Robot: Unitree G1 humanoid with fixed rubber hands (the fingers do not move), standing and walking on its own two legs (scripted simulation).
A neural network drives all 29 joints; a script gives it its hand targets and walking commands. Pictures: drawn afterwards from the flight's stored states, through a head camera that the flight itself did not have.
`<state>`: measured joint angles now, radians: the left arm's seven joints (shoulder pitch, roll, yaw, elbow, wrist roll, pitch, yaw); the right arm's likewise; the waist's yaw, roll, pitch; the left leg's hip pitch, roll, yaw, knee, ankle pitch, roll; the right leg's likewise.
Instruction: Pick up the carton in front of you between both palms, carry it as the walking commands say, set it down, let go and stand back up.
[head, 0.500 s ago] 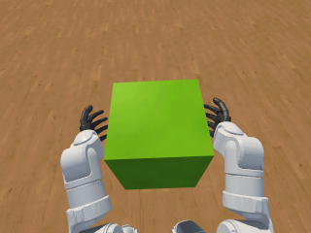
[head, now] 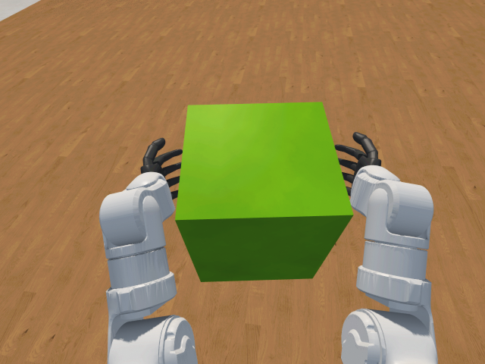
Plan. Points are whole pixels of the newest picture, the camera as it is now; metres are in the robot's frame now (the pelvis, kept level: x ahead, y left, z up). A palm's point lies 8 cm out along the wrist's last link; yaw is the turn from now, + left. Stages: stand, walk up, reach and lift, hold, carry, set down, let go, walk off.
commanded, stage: carry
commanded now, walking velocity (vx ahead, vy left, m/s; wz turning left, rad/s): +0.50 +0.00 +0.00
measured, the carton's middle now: (256, 200) +0.37 +0.03 +0.09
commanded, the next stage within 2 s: none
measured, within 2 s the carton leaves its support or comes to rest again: neither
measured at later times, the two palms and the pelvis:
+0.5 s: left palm (183, 123) +0.59 +0.20 +0.09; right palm (317, 123) +0.58 -0.10 +0.09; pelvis +0.30 +0.06 +0.02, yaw -3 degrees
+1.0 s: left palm (214, 71) +0.81 +0.15 +0.10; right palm (324, 66) +0.83 -0.15 +0.10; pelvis +0.60 -0.01 +0.02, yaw +1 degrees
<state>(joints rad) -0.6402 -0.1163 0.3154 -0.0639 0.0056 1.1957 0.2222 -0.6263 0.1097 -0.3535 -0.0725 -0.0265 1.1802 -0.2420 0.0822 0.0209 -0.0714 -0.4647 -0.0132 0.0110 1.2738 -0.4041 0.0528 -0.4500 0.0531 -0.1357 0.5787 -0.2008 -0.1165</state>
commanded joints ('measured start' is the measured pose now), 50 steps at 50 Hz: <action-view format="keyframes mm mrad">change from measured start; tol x32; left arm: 1 -646 -776 -608 -85 -213 -64 -54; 33 393 -746 -815 -563 -143 -78 -89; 50 297 -736 -838 -518 -196 -88 -143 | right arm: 1 -583 743 538 -16 98 -42 23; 33 389 745 844 -541 208 -64 130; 50 349 776 833 -451 133 -77 121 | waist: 1 -47 -80 -383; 15 -60 -155 -359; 19 -109 252 -507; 37 -94 130 -110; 41 -58 -355 -271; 50 -74 -116 -153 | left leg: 1 -253 72 -25 -65 103 -14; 13 -93 17 163 -816 371 -56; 16 386 39 166 -933 438 -6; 19 905 445 -472 -908 729 229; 36 452 239 86 -1029 553 28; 43 -248 106 3 5 -41 -41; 50 -121 149 77 -441 231 -59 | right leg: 1 427 -309 426 -264 27 -119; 15 595 -210 63 -52 773 33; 20 -309 -67 132 653 -297 113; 38 219 -54 -135 -136 85 89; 41 645 -484 627 -367 -98 -102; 50 292 -359 168 -495 -147 -11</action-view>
